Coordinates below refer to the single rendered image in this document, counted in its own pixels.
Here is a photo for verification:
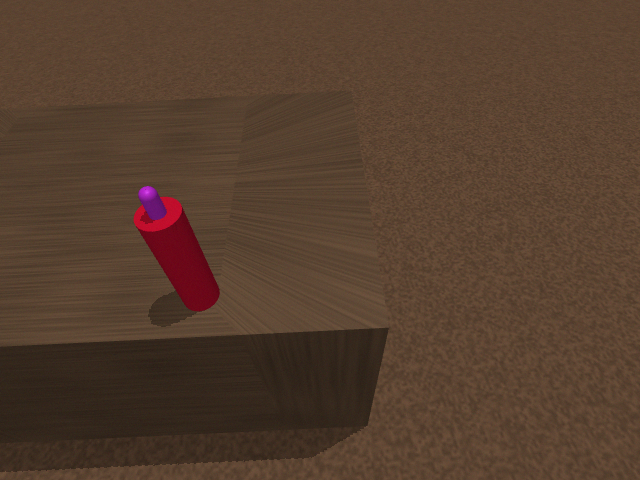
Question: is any bottle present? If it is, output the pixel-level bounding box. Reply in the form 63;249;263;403
134;186;220;311

